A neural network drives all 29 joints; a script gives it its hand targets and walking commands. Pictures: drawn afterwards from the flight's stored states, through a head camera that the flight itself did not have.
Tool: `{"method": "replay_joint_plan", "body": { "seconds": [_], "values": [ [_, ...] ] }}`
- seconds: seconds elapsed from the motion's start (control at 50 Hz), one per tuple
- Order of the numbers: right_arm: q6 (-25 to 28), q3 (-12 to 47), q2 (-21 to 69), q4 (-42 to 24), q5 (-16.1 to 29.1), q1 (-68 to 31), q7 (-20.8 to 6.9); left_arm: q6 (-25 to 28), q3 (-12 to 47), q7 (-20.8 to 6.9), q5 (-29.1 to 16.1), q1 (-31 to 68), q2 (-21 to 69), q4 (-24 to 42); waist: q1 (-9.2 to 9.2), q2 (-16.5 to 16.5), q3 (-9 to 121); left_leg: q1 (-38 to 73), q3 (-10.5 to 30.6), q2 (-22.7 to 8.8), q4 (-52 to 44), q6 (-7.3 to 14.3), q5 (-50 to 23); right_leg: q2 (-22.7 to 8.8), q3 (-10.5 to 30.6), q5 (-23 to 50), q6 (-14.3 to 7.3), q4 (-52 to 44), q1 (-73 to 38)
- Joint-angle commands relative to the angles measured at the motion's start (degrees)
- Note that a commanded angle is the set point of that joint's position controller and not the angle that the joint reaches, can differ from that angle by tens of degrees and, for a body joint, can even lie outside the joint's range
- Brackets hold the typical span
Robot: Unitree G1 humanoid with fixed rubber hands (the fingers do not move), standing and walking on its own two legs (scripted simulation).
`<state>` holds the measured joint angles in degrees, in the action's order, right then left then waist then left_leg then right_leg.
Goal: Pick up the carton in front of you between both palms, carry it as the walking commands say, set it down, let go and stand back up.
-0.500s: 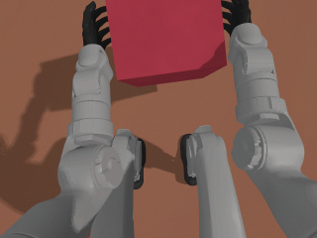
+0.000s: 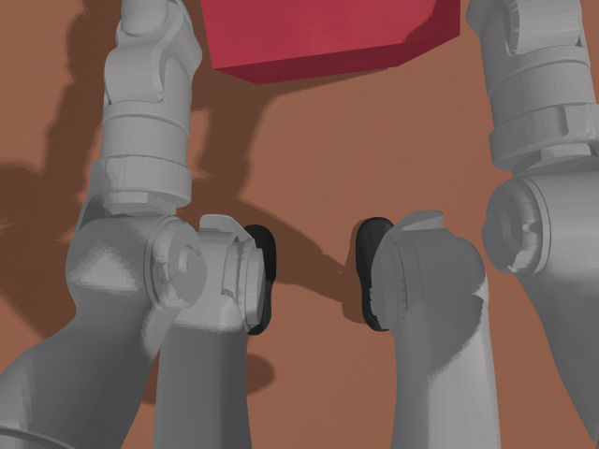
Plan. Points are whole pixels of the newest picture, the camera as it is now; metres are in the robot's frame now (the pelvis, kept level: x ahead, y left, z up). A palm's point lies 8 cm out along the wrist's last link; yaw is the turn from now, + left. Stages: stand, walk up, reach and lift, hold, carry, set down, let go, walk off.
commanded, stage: set down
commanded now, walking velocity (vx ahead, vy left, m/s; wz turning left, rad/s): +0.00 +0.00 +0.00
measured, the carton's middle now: out of the picture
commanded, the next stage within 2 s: none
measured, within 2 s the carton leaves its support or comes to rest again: rests again in 0.26 s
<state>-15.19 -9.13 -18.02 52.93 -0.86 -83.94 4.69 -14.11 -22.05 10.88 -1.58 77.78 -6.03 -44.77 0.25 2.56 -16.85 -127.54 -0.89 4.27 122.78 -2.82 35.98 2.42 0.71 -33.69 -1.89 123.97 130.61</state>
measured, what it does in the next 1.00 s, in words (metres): stands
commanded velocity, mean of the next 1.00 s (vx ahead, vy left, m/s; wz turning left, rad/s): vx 0.00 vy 0.00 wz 0.00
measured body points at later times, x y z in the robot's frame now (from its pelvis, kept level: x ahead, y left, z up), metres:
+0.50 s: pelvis -0.01 +0.01 -0.02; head +0.35 -0.03 +0.23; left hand +0.55 +0.12 -0.18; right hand +0.56 -0.19 -0.18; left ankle +0.10 +0.12 -0.35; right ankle +0.10 -0.10 -0.35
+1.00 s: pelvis -0.02 +0.00 -0.02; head +0.35 -0.04 +0.22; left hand +0.55 +0.13 -0.19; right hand +0.56 -0.19 -0.19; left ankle +0.10 +0.12 -0.35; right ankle +0.10 -0.10 -0.35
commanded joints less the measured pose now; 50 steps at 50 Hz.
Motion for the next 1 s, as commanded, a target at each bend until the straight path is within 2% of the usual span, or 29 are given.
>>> {"method": "replay_joint_plan", "body": {
  "seconds": [0.0,0.08,0.16,0.32,0.4,0.56,0.76,0.92,0.98],
  "values": [
    [1.8,20.6,56.7,-7.3,7.2,-29.0,-16.2,2.0,26.6,-15.9,-6.5,37.2,50.4,5.5,-0.32,-9.9,80.9,23.5,-4.5,4.6,-5.9,0.8,-25.1,3.3,0.5,38.0,2.3,-7.2,-57.1],
    [2.1,18.0,57.3,-3.9,6.2,-26.9,-17.3,2.5,25.2,-16.3,-5.3,37.5,50.7,4.8,-0.23,-7.0,72.9,24.5,-4.2,4.9,-5.4,0.9,-24.1,3.8,-0.2,31.9,1.8,-7.0,-45.9],
    [3.0,15.8,55.1,-1.8,5.6,-28.5,-17.7,2.9,23.6,-16.0,-4.7,37.9,50.1,2.8,-0.73,-5.4,67.7,26.2,-3.4,4.9,-5.0,1.1,-22.9,3.7,-0.9,26.2,1.5,-6.9,-38.1],
    [3.9,12.8,49.8,0.5,4.5,-32.0,-18.5,3.1,21.5,-15.9,-4.5,39.7,49.2,-1.3,-3.27,-2.3,61.3,26.5,-2.8,5.0,-4.5,1.2,-18.3,2.9,-1.1,18.7,0.5,-6.5,-32.3],
    [3.5,11.1,48.6,3.5,2.8,-30.4,-19.2,2.6,18.5,-16.6,-2.8,38.1,47.4,-4.4,-3.00,-3.7,53.4,22.3,-2.5,5.0,-4.5,1.7,-15.2,2.7,-0.8,15.9,0.2,-6.4,-30.1],
    [2.5,7.6,45.6,7.4,-0.6,-26.0,-20.2,2.0,14.1,-17.8,0.1,33.9,43.5,-8.7,-2.68,-3.7,42.7,18.0,-2.2,4.8,-4.6,2.2,-9.9,2.5,0.0,11.6,-0.1,-6.8,-27.4],
    [1.0,3.5,40.0,10.7,-4.7,-21.9,-20.4,1.3,9.4,-18.1,2.8,28.9,37.5,-12.7,-1.87,-3.7,34.0,14.7,-2.1,4.2,-4.4,2.3,-5.4,2.4,1.5,7.3,-0.7,-7.5,-27.3],
    [1.1,1.2,34.0,11.9,-6.4,-20.5,-19.7,1.5,6.3,-17.4,4.4,25.8,32.4,-14.1,-1.22,-3.5,31.8,16.0,-2.5,3.5,-4.0,1.7,-4.6,2.0,2.1,6.1,-0.3,-7.4,-28.7],
    [2.4,-0.4,25.7,11.8,-6.5,-20.2,-17.8,2.6,4.0,-15.3,5.1,23.5,24.7,-13.7,-1.06,-3.7,33.5,19.1,-3.2,3.0,-3.6,0.8,-5.9,1.6,1.6,7.1,0.6,-7.0,-30.4]
  ]
}}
